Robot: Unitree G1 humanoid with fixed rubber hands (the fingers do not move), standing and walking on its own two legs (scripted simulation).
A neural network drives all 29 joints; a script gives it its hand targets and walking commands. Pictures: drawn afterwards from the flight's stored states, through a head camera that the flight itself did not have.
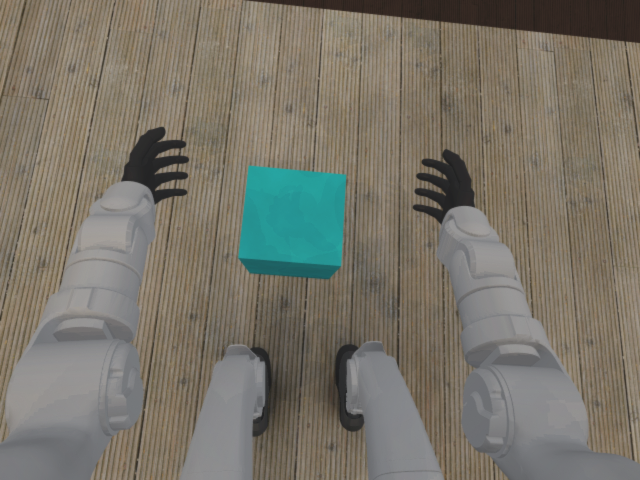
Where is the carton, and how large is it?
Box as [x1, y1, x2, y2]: [238, 166, 345, 278]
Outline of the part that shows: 249,166 238,255 239,259 249,272 328,278 340,266 345,175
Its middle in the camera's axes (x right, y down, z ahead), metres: -0.06 -0.03 +0.93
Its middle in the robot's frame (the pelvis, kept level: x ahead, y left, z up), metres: +0.51 +0.01 -0.53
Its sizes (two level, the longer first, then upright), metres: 0.210 0.200 0.250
